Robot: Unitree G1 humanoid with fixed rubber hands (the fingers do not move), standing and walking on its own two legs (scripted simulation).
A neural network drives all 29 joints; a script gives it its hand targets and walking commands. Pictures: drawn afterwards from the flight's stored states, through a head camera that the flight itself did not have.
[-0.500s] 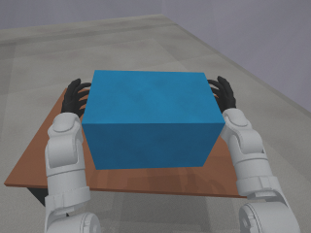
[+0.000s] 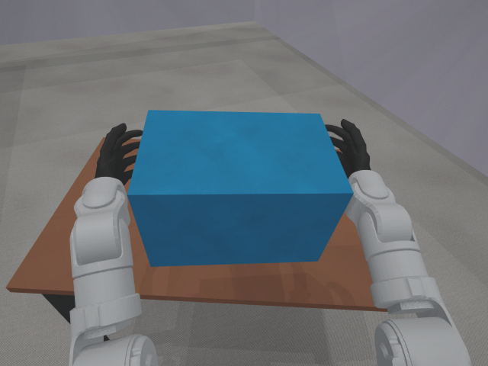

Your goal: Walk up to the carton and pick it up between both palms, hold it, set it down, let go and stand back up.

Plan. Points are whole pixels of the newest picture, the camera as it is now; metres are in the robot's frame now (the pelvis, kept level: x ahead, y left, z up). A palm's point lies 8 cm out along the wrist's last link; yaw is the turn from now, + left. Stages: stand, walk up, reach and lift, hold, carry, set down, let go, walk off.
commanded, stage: hold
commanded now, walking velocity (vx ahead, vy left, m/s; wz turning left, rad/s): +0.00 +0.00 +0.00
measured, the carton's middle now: (236, 188) +0.36 +0.00 +0.14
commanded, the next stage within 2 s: none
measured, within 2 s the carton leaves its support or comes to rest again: neither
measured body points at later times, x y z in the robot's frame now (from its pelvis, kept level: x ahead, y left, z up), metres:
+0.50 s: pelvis +0.00 +0.00 +0.00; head -0.03 +0.02 +0.45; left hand +0.37 +0.18 +0.18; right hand +0.36 -0.19 +0.17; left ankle +0.00 +0.12 -0.75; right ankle +0.01 -0.12 -0.75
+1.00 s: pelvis +0.00 +0.00 +0.00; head -0.04 +0.02 +0.45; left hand +0.37 +0.18 +0.19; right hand +0.36 -0.19 +0.18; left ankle +0.00 +0.12 -0.75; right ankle +0.01 -0.12 -0.75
